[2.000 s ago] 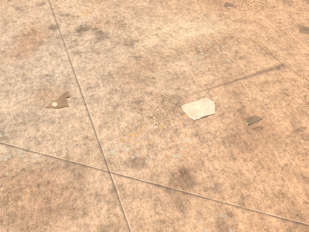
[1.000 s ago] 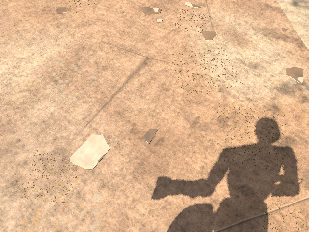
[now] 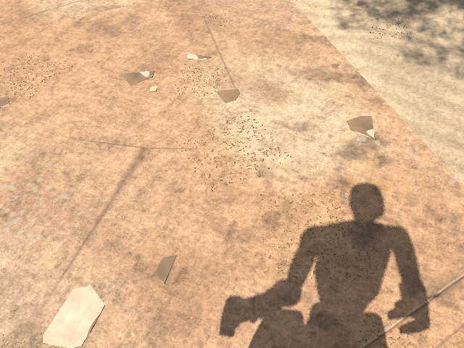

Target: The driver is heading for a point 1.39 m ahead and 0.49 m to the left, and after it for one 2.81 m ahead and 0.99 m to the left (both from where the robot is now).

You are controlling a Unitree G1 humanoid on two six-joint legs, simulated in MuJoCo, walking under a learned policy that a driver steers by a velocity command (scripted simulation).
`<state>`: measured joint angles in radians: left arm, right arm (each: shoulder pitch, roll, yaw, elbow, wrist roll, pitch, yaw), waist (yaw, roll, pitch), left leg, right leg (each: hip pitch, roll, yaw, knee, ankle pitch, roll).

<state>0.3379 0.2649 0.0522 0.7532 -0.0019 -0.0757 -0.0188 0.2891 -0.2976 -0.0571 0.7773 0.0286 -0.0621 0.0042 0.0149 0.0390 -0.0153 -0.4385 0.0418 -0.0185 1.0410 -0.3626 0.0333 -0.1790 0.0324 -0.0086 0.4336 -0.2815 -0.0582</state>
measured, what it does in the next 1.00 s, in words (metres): walks ahead, turning left: left foot, then right foot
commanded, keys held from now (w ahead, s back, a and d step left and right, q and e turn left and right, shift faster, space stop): w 0.08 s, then w+q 0.92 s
